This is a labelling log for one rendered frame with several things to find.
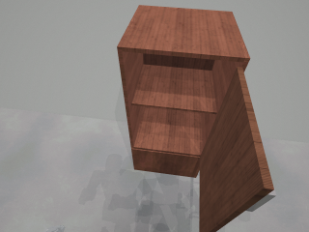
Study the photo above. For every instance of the cupboard door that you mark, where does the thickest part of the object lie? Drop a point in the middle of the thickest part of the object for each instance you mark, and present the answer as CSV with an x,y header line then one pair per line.
x,y
233,169

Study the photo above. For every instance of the handle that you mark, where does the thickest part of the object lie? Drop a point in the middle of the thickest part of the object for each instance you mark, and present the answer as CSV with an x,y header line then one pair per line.
x,y
262,201

